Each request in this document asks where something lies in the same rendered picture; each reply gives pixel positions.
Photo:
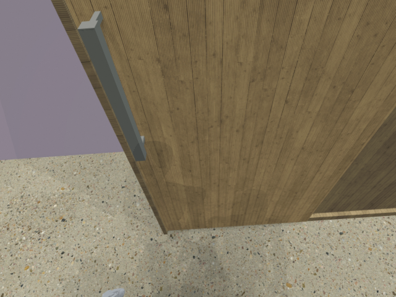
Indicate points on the handle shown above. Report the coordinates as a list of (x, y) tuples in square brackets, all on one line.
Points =
[(94, 41)]

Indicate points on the wardrobe door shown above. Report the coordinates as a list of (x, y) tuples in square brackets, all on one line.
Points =
[(252, 110), (370, 181)]

